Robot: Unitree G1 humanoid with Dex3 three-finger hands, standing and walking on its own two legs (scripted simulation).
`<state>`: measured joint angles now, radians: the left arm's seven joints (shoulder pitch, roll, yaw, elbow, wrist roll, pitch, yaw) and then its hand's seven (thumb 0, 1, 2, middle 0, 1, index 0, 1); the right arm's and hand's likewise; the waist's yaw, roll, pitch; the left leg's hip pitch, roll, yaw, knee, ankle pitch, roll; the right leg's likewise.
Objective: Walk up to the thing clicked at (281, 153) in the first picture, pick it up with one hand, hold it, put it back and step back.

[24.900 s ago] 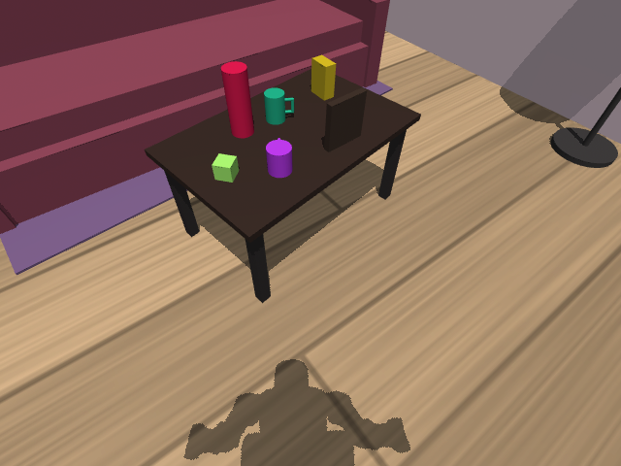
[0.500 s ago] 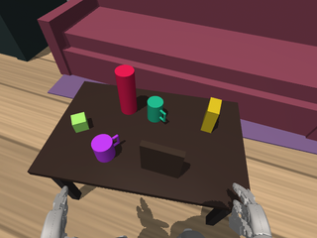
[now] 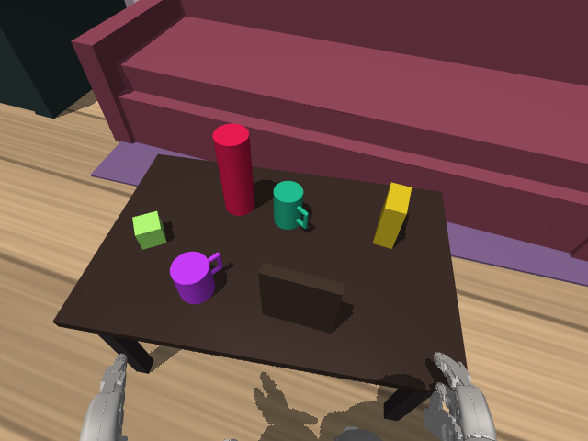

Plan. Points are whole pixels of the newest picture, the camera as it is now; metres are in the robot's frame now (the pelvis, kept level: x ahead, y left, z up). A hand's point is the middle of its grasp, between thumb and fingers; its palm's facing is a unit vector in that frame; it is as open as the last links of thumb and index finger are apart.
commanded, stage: stand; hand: left
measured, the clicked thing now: (200, 273) +0.49 +0.19 -0.23
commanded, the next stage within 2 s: none
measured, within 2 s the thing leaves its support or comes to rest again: neither
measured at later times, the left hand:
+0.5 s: hand out of the picture +0.08 +0.26 -0.12, palm faces -0.02 -0.93 -0.37, open 9.5 cm
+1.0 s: hand out of the picture +0.04 +0.24 -0.10, palm faces -0.01 -0.94 -0.35, open 7.4 cm
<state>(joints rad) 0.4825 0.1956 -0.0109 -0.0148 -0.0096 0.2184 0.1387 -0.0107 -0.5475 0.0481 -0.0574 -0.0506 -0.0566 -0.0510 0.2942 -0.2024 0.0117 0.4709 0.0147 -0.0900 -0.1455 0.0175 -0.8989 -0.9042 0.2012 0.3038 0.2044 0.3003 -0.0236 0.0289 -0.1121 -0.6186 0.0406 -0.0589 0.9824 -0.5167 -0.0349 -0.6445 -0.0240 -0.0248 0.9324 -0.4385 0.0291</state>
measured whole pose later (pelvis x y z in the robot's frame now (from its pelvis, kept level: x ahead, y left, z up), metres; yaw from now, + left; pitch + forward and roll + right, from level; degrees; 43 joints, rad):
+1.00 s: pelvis -0.02 +0.00 +0.06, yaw +0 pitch -4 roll +0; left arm 0.16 0.32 0.00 1.12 0.02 -0.01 0.01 0.00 0.90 0.90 -0.21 -0.30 -0.20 -0.30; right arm 0.18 -0.32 -0.02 1.10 -0.02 0.00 0.00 0.01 -0.90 -0.90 0.20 0.30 0.20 0.30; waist 0.00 0.02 0.06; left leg -0.12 0.02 -0.03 0.43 -0.23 -0.03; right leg -0.18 -0.04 -0.02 0.44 -0.19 0.03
